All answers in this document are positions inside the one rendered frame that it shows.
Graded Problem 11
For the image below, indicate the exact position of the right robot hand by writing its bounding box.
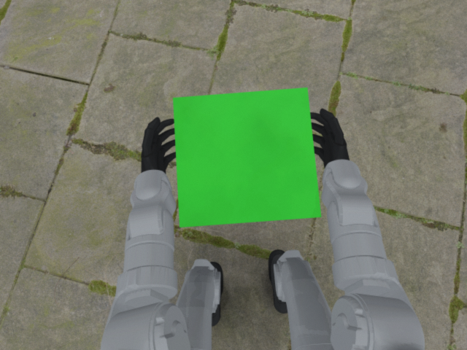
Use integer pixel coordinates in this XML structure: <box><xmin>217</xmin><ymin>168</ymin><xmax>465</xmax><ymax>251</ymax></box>
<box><xmin>310</xmin><ymin>109</ymin><xmax>350</xmax><ymax>167</ymax></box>

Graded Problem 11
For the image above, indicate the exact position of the left robot thigh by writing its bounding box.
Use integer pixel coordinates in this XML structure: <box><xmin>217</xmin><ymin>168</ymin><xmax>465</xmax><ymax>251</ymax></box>
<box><xmin>176</xmin><ymin>266</ymin><xmax>220</xmax><ymax>350</ymax></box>

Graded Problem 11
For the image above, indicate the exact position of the robot right upper arm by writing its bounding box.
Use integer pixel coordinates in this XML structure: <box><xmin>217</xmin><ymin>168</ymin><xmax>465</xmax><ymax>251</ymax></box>
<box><xmin>331</xmin><ymin>293</ymin><xmax>425</xmax><ymax>350</ymax></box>

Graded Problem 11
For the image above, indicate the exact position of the carton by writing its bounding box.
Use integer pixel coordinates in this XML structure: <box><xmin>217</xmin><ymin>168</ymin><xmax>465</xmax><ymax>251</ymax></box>
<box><xmin>173</xmin><ymin>87</ymin><xmax>321</xmax><ymax>228</ymax></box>

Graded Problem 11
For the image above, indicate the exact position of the left robot hand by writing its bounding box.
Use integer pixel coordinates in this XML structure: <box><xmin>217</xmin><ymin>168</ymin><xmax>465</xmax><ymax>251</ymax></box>
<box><xmin>141</xmin><ymin>117</ymin><xmax>176</xmax><ymax>174</ymax></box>

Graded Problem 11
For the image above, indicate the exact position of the robot right foot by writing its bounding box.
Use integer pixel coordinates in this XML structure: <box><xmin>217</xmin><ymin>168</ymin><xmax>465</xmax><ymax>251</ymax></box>
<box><xmin>269</xmin><ymin>249</ymin><xmax>287</xmax><ymax>314</ymax></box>

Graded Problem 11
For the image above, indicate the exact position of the robot left forearm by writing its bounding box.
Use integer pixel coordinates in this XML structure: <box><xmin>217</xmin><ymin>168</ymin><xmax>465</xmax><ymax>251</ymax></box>
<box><xmin>101</xmin><ymin>170</ymin><xmax>178</xmax><ymax>343</ymax></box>

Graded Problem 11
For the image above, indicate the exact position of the robot left upper arm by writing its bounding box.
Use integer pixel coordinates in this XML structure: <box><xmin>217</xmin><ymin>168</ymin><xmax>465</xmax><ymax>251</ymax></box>
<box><xmin>101</xmin><ymin>301</ymin><xmax>190</xmax><ymax>350</ymax></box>

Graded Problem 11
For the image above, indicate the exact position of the robot right forearm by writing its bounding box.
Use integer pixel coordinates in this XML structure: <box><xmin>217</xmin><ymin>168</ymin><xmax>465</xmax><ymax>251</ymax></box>
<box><xmin>321</xmin><ymin>160</ymin><xmax>425</xmax><ymax>346</ymax></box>

